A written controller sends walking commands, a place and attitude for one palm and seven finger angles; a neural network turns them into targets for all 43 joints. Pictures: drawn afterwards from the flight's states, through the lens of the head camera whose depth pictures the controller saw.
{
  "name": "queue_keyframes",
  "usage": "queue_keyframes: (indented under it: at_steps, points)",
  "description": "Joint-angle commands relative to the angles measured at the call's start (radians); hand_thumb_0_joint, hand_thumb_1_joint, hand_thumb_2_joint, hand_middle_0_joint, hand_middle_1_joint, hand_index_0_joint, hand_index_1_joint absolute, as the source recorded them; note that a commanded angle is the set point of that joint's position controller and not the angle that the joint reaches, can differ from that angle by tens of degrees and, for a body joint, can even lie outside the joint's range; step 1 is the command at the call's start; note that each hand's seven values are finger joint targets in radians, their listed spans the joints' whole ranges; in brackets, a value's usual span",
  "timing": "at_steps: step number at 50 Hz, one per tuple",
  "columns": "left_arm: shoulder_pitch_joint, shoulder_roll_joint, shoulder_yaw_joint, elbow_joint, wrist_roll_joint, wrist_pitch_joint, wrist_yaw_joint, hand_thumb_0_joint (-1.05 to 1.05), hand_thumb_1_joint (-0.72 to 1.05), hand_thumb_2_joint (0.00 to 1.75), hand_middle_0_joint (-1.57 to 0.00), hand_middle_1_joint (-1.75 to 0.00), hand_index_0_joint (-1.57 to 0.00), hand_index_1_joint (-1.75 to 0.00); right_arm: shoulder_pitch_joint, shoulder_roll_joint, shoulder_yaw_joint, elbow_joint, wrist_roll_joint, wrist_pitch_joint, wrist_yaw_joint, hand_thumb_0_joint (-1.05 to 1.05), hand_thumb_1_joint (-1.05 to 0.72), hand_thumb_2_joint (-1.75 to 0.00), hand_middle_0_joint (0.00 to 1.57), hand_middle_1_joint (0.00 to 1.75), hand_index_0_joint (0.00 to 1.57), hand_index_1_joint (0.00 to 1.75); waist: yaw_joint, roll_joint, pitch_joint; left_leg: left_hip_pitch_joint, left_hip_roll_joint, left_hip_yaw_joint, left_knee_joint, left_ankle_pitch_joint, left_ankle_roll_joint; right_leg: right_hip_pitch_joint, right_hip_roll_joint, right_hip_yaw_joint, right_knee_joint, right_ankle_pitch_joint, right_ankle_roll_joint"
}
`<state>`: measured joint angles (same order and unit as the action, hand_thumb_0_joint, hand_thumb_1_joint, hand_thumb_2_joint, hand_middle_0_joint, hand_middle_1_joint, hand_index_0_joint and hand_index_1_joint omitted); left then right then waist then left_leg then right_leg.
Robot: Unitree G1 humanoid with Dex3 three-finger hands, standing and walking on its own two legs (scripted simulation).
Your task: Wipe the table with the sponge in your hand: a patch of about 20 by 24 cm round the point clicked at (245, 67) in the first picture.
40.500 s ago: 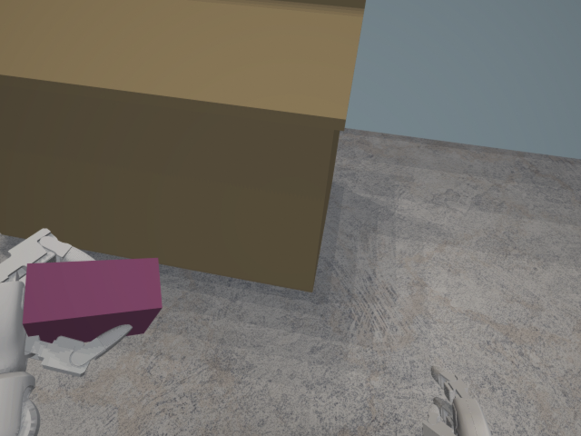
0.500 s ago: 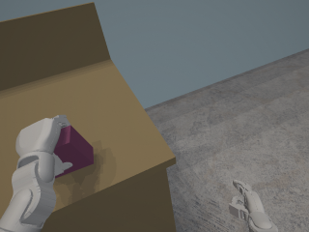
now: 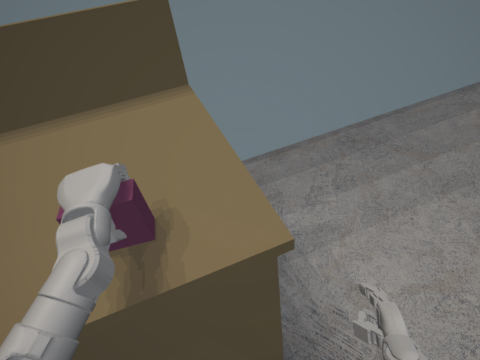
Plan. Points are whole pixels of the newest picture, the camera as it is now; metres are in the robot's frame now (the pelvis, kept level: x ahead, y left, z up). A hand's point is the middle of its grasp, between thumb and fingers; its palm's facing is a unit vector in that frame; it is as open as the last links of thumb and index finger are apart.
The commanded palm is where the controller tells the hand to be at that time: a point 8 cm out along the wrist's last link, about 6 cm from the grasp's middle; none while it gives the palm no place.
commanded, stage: wipe forward along the middle lane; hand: left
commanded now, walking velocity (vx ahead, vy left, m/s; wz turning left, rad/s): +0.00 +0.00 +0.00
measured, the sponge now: (115, 225) +0.29 +0.26 +0.11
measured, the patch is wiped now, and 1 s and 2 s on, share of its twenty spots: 0.95 0.95 0.95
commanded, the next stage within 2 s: slide back across to the first lane in 1.28 s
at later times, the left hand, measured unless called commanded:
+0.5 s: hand (110, 189) +0.35 +0.28 +0.15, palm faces +0.03 -0.04 -1.00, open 9.4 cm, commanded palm +0.32 +0.29 +0.17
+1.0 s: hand (109, 176) +0.38 +0.30 +0.15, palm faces -0.03 -0.02 -1.00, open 9.4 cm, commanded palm +0.36 +0.32 +0.17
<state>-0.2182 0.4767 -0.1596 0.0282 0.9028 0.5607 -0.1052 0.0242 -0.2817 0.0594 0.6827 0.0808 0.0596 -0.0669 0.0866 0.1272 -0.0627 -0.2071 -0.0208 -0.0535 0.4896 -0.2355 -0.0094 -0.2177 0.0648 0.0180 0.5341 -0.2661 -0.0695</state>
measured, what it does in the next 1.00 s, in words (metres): stands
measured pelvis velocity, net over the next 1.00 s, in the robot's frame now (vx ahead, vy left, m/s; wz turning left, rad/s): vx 0.00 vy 0.00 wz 0.01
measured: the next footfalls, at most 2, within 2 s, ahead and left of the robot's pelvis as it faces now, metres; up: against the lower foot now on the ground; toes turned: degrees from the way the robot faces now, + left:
none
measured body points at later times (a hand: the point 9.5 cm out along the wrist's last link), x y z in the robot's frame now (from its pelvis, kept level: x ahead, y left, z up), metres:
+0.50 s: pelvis +0.00 +0.01 +0.00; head -0.03 -0.04 +0.45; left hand +0.34 +0.28 +0.21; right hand +0.21 -0.22 -0.10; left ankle +0.02 +0.14 -0.73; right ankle +0.01 -0.07 -0.74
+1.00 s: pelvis +0.00 +0.00 +0.00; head -0.01 -0.04 +0.45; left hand +0.38 +0.30 +0.20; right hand +0.15 -0.26 -0.12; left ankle +0.02 +0.14 -0.73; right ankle +0.01 -0.07 -0.74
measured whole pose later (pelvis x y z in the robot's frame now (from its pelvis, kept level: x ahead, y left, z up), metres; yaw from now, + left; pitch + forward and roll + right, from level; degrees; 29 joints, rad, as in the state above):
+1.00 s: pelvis +0.00 +0.00 +0.00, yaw +1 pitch +2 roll +0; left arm -0.59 0.56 -0.06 0.63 0.93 0.31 -0.09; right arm 0.18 -0.32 0.03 0.71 0.09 0.11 -0.07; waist 0.01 0.10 -0.08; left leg -0.32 -0.01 -0.07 0.51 -0.24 0.01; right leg -0.30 0.08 0.00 0.50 -0.24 -0.07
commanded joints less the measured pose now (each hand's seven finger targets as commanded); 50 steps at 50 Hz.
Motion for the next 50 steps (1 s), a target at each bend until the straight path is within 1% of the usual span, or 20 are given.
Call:
queue_keyframes:
  at_steps: [1, 7, 10, 13, 14, 15, 16, 18, 20, 21, 23, 24, 25, 30, 33, 36, 38, 40, 48, 50]
  points:
    - [-0.264, 0.172, 0.087, 0.012, 0.025, -0.004, 0.024, 0.0, 0.1, 1.3, -1.2, -1.6, -1.2, -1.6, -0.231, -0.084, -0.027, -0.174, -0.002, -0.054, -0.007, 0.0, -0.9, -0.9, 0.2, 0.3, 0.2, 0.3, 0.0, -0.167, -0.076, -0.019, -0.023, 0.033, -0.068, 0.023, 0.051, 0.012, -0.046, 0.045, -0.151, -0.001, 0.025]
    - [-0.297, 0.119, 0.051, 0.048, 0.033, -0.027, 0.031, 0.0, 0.1, 1.3, -1.2, -1.6, -1.2, -1.6, -0.207, -0.086, -0.033, -0.174, -0.001, -0.053, 0.0, 0.0, -0.9, -0.9, 0.2, 0.3, 0.2, 0.3, -0.002, -0.181, -0.114, -0.01, -0.024, 0.026, -0.073, 0.042, 0.052, 0.03, -0.042, 0.016, -0.142, 0.039, 0.019]
    - [-0.351, 0.129, 0.048, 0.079, 0.037, -0.022, 0.032, 0.0, 0.1, 1.3, -1.2, -1.6, -1.2, -1.6, -0.206, -0.089, -0.028, -0.173, 0.001, -0.045, -0.005, 0.0, -0.9, -0.9, 0.2, 0.3, 0.2, 0.3, -0.011, -0.165, -0.087, -0.021, -0.021, 0.025, -0.085, 0.02, 0.052, 0.011, -0.043, 0.028, -0.153, 0.013, 0.016]
    - [-0.369, 0.142, 0.049, 0.161, 0.046, -0.022, 0.032, 0.0, 0.1, 1.3, -1.2, -1.6, -1.2, -1.6, -0.187, -0.098, -0.032, -0.155, 0.0, -0.041, -0.008, 0.0, -0.9, -0.9, 0.2, 0.3, 0.2, 0.3, -0.018, -0.209, -0.072, -0.031, -0.022, 0.033, -0.079, 0.008, 0.051, 0.002, -0.042, 0.015, -0.16, -0.002, 0.024]
    - [-0.403, 0.134, 0.033, 0.175, 0.05, -0.024, 0.031, 0.0, 0.1, 1.3, -1.2, -1.6, -1.2, -1.6, -0.183, -0.098, -0.031, -0.152, 0.002, -0.041, -0.008, 0.0, -0.9, -0.9, 0.2, 0.3, 0.2, 0.3, -0.026, -0.202, -0.071, -0.031, -0.023, 0.032, -0.08, 0.003, 0.051, -0.006, -0.042, 0.015, -0.161, -0.004, 0.024]
    - [-0.394, 0.162, 0.061, 0.184, 0.051, -0.025, 0.031, 0.0, 0.1, 1.3, -1.2, -1.6, -1.2, -1.6, -0.18, -0.098, -0.03, -0.157, 0.003, -0.041, -0.007, 0.0, -0.9, -0.9, 0.2, 0.3, 0.2, 0.3, -0.015, -0.16, -0.075, -0.036, -0.021, 0.025, -0.088, 0.005, 0.05, 0.0, -0.041, 0.025, -0.158, -0.006, 0.014]
    - [-0.375, 0.133, 0.037, 0.216, 0.05, -0.024, 0.028, 0.0, 0.1, 1.3, -1.2, -1.6, -1.2, -1.6, -0.169, -0.1, -0.033, -0.151, 0.0, -0.037, -0.007, 0.0, -0.9, -0.9, 0.2, 0.3, 0.2, 0.3, -0.021, -0.18, -0.07, -0.035, -0.023, 0.03, -0.082, 0.006, 0.05, 0.001, -0.041, 0.009, -0.156, -0.002, 0.019]
    - [-0.407, 0.164, 0.051, 0.263, 0.055, -0.031, 0.023, 0.0, 0.1, 1.3, -1.2, -1.6, -1.2, -1.6, -0.155, -0.106, -0.034, -0.145, -0.001, -0.032, -0.01, 0.0, -0.9, -0.9, 0.2, 0.3, 0.2, 0.3, -0.029, -0.212, -0.071, -0.049, -0.025, 0.035, -0.073, 0.002, 0.052, 0.002, -0.042, 0.02, -0.164, 0.0, 0.026]
    - [-0.429, 0.174, 0.055, 0.292, 0.058, -0.04, 0.015, 0.0, 0.1, 1.3, -1.2, -1.6, -1.2, -1.6, -0.144, -0.106, -0.03, -0.151, 0.002, -0.03, -0.011, 0.0, -0.9, -0.9, 0.2, 0.3, 0.2, 0.3, -0.028, -0.17, -0.078, -0.06, -0.022, 0.028, -0.081, 0.0, 0.05, 0.004, -0.043, 0.024, -0.161, -0.001, 0.018]
    - [-0.436, 0.165, 0.043, 0.333, 0.065, -0.047, 0.014, 0.0, 0.1, 1.3, -1.2, -1.6, -1.2, -1.6, -0.126, -0.112, -0.032, -0.139, 0.002, -0.028, -0.011, 0.0, -0.9, -0.9, 0.2, 0.3, 0.2, 0.3, -0.042, -0.183, -0.066, -0.057, -0.021, 0.03, -0.075, 0.005, 0.051, -0.005, -0.041, 0.013, -0.159, 0.009, 0.02]
    - [-0.444, 0.163, 0.042, 0.352, 0.068, -0.066, 0.01, 0.0, 0.1, 1.3, -1.2, -1.6, -1.2, -1.6, -0.11, -0.112, -0.037, -0.144, 0.002, -0.025, -0.008, 0.0, -0.9, -0.9, 0.2, 0.3, 0.2, 0.3, -0.042, -0.198, -0.086, -0.061, -0.023, 0.033, -0.066, 0.016, 0.054, 0.005, -0.042, 0.014, -0.158, 0.039, 0.024]
    - [-0.423, 0.197, 0.073, 0.37, 0.072, -0.076, 0.013, 0.0, 0.1, 1.3, -1.2, -1.6, -1.2, -1.6, -0.104, -0.115, -0.039, -0.144, 0.001, -0.023, -0.006, 0.0, -0.9, -0.9, 0.2, 0.3, 0.2, 0.3, -0.036, -0.206, -0.1, -0.066, -0.023, 0.034, -0.059, 0.026, 0.054, 0.02, -0.044, 0.022, -0.155, 0.057, 0.025]
    - [-0.428, 0.194, 0.072, 0.362, 0.064, -0.087, 0.01, 0.0, 0.1, 1.3, -1.2, -1.6, -1.2, -1.6, -0.103, -0.113, -0.035, -0.157, 0.002, -0.023, -0.007, 0.0, -0.9, -0.9, 0.2, 0.3, 0.2, 0.3, -0.034, -0.175, -0.105, -0.075, -0.023, 0.029, -0.065, 0.032, 0.054, 0.028, -0.046, 0.027, -0.151, 0.069, 0.02]
    - [-0.475, 0.212, 0.084, 0.416, 0.061, -0.129, 0.011, 0.0, 0.1, 1.3, -1.2, -1.6, -1.2, -1.6, -0.066, -0.119, -0.043, -0.154, 0.004, -0.015, -0.006, 0.0, -0.9, -0.9, 0.2, 0.3, 0.2, 0.3, -0.05, -0.199, -0.097, -0.095, -0.022, 0.033, -0.055, 0.033, 0.058, 0.02, -0.046, 0.028, -0.153, 0.091, 0.026]
    - [-0.493, 0.263, 0.11, 0.479, 0.071, -0.143, 0.017, 0.0, 0.1, 1.3, -1.2, -1.6, -1.2, -1.6, -0.038, -0.132, -0.05, -0.137, 0.001, -0.009, -0.009, 0.0, -0.9, -0.9, 0.2, 0.3, 0.2, 0.3, -0.054, -0.218, -0.096, -0.108, -0.027, 0.04, -0.041, 0.035, 0.061, 0.022, -0.047, 0.036, -0.155, 0.109, 0.033]
    - [-0.501, 0.275, 0.115, 0.513, 0.073, -0.165, 0.018, 0.0, 0.1, 1.3, -1.2, -1.6, -1.2, -1.6, -0.017, -0.135, -0.053, -0.135, 0.003, -0.006, -0.007, 0.0, -0.9, -0.9, 0.2, 0.3, 0.2, 0.3, -0.055, -0.182, -0.105, -0.113, -0.027, 0.036, -0.043, 0.04, 0.061, 0.027, -0.046, 0.036, -0.149, 0.113, 0.027]
    - [-0.481, 0.315, 0.147, 0.528, 0.075, -0.18, 0.021, 0.0, 0.1, 1.3, -1.2, -1.6, -1.2, -1.6, -0.008, -0.14, -0.057, -0.134, 0.001, -0.002, -0.006, 0.0, -0.9, -0.9, 0.2, 0.3, 0.2, 0.3, -0.051, -0.21, -0.122, -0.124, -0.031, 0.042, -0.028, 0.056, 0.062, 0.048, -0.049, 0.05, -0.145, 0.159, 0.031]
    - [-0.519, 0.284, 0.124, 0.509, 0.073, -0.195, 0.016, 0.0, 0.1, 1.3, -1.2, -1.6, -1.2, -1.6, -0.003, -0.133, -0.058, -0.144, 0.006, 0.001, -0.002, 0.0, -0.9, -0.9, 0.2, 0.3, 0.2, 0.3, -0.058, -0.176, -0.14, -0.129, -0.029, 0.036, -0.035, 0.067, 0.062, 0.05, -0.051, 0.046, -0.137, 0.178, 0.026]
    - [-0.593, 0.342, 0.149, 0.622, 0.081, -0.23, 0.039, 0.0, 0.1, 1.3, -1.2, -1.6, -1.2, -1.6, 0.039, -0.148, -0.065, -0.119, 0.006, 0.009, -0.009, 0.0, -0.9, -0.9, 0.2, 0.3, 0.2, 0.3, -0.073, -0.211, -0.116, -0.16, -0.03, 0.042, -0.028, 0.01, 0.067, 0.012, -0.05, 0.056, -0.158, 0.099, 0.036]
    - [-0.633, 0.368, 0.163, 0.63, 0.088, -0.244, 0.039, 0.0, 0.1, 1.3, -1.2, -1.6, -1.2, -1.6, 0.042, -0.147, -0.064, -0.12, 0.007, 0.009, -0.011, 0.0, -0.9, -0.9, 0.2, 0.3, 0.2, 0.3, -0.07, -0.178, -0.135, -0.166, -0.031, 0.035, -0.034, 0.018, 0.065, 0.016, -0.051, 0.059, -0.152, 0.101, 0.028]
